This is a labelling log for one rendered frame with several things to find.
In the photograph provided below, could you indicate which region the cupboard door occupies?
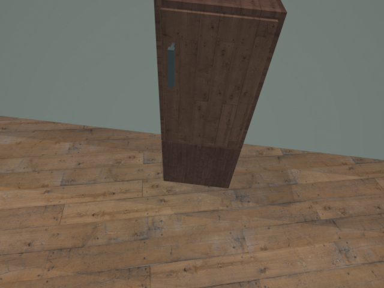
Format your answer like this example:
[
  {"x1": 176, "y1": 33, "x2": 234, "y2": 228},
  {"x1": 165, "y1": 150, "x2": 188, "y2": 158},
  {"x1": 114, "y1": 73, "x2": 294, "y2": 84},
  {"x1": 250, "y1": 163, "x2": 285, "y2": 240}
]
[{"x1": 160, "y1": 8, "x2": 278, "y2": 149}]

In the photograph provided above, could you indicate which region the handle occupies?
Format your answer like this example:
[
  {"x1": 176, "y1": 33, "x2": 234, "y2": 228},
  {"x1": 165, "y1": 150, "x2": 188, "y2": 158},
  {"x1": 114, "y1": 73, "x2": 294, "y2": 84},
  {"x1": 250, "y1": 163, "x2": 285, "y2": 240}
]
[{"x1": 167, "y1": 43, "x2": 175, "y2": 88}]

